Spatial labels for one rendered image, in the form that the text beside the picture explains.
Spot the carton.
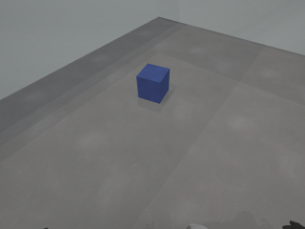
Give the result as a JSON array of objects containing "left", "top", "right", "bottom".
[{"left": 136, "top": 63, "right": 170, "bottom": 104}]

